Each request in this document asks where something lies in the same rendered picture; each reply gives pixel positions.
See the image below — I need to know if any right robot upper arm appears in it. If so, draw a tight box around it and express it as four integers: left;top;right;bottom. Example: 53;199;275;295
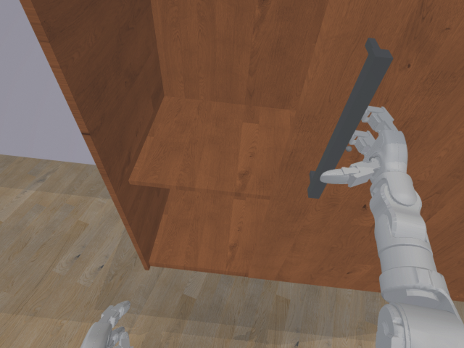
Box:
376;302;464;348

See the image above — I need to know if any robot right hand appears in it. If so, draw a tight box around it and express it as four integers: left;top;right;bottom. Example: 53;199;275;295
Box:
320;106;407;188

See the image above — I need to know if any handle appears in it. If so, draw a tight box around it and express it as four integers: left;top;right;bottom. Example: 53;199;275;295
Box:
307;38;393;199

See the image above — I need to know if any robot right forearm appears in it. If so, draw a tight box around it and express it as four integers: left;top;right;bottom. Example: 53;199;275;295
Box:
370;171;464;327

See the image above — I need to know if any robot left hand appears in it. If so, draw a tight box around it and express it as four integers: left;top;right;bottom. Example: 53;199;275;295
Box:
80;301;133;348

